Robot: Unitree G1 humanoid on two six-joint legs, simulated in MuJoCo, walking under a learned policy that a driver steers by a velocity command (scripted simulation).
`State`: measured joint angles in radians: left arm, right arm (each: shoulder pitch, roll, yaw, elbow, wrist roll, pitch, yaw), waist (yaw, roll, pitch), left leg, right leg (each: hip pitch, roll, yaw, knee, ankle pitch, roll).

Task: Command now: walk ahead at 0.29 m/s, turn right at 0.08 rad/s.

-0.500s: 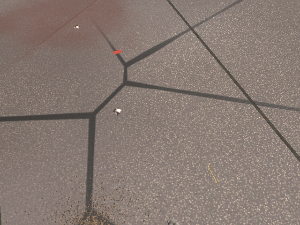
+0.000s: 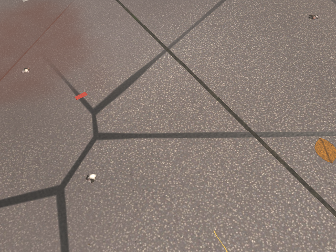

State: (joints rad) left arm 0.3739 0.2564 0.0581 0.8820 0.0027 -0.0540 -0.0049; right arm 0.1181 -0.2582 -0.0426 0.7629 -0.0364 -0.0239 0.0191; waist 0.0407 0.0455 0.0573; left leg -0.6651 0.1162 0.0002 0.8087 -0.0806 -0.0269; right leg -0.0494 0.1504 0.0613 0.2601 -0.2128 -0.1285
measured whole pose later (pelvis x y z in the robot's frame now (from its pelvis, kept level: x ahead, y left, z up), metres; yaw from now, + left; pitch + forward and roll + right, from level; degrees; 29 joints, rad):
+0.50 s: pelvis +0.13 +0.03 -0.01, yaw +13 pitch +1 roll -1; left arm 0.15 0.26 0.03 0.80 0.03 0.04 0.03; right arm 0.26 -0.27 -0.07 0.81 -0.02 0.03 0.00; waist -0.04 -0.02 0.06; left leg -0.34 -0.13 -0.10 0.41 -0.07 0.10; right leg -0.50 0.00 0.09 0.92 -0.37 0.04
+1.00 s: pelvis +0.15 -0.02 +0.00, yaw +31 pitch +0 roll +1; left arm 0.22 0.25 0.03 0.73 0.03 0.00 0.04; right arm 0.20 -0.31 -0.08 0.77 -0.01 0.09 0.05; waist 0.00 0.04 0.05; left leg -0.42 -0.03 -0.04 0.97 -0.43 -0.06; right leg -0.18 -0.02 -0.09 0.42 -0.24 -0.04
